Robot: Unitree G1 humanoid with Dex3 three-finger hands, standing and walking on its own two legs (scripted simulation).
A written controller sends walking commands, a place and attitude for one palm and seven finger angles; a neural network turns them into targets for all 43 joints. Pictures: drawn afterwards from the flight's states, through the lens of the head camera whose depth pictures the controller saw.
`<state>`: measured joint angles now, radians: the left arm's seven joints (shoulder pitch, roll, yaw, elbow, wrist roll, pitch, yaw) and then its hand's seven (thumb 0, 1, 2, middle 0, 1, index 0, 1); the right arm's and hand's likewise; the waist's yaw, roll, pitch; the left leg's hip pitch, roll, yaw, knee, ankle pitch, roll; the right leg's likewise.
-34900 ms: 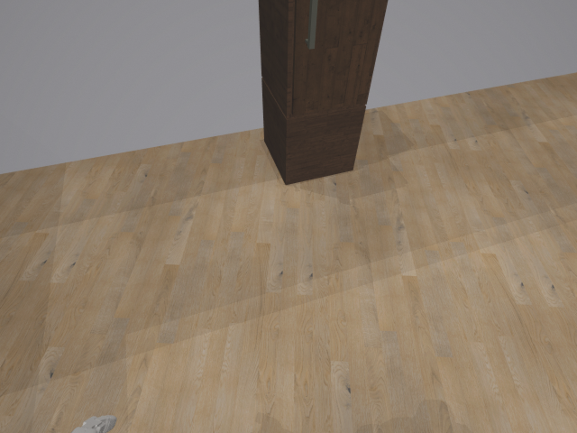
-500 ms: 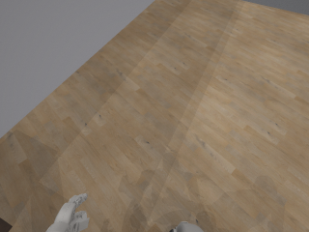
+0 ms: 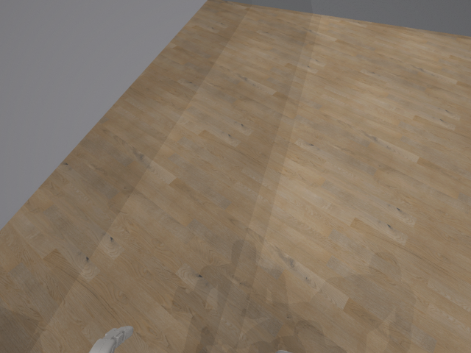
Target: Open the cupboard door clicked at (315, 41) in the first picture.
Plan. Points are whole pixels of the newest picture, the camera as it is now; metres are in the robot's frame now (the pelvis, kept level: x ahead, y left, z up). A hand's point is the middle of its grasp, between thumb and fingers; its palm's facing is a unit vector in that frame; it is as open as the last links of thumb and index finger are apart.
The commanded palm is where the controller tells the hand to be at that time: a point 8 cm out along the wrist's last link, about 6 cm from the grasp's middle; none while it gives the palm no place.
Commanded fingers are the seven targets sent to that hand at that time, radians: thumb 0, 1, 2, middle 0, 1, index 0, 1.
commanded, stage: walk to a spot facing it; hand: left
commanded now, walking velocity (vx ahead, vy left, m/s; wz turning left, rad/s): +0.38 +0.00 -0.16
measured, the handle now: out of the picture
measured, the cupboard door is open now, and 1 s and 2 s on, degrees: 50 50 50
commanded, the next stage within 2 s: turn to face it in 0.28 s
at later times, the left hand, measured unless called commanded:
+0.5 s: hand (173, 253) +0.34 +0.15 -0.16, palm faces -0.10 -0.98 -0.20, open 7.3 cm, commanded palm none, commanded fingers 0.00 0.90 0.90 -0.20 -0.30 -0.20 -0.30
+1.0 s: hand (184, 217) +0.42 +0.13 -0.14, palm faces +0.23 -0.93 -0.30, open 7.3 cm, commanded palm none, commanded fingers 0.00 0.90 0.90 -0.20 -0.30 -0.20 -0.30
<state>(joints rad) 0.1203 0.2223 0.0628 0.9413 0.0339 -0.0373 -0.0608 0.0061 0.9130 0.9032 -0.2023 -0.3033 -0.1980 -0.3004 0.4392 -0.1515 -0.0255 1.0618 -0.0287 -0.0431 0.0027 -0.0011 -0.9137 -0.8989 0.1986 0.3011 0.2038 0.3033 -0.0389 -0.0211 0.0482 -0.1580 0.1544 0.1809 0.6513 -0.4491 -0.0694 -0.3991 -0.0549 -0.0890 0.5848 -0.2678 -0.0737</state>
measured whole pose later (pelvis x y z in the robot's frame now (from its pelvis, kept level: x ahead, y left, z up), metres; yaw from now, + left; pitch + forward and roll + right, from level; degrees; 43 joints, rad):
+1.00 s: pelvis +0.36 -0.09 +0.01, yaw +14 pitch +2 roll +2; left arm 0.15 0.20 0.05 0.90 0.02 -0.01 0.01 0.00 0.91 0.90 -0.20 -0.30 -0.20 -0.30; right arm 0.19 -0.25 -0.08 0.97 -0.02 0.07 0.00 0.00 -0.91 -0.90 0.20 0.30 0.20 0.30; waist -0.03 0.02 0.07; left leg -0.46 0.04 0.00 1.02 -0.51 -0.05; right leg -0.26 -0.08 -0.13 0.63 -0.40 -0.03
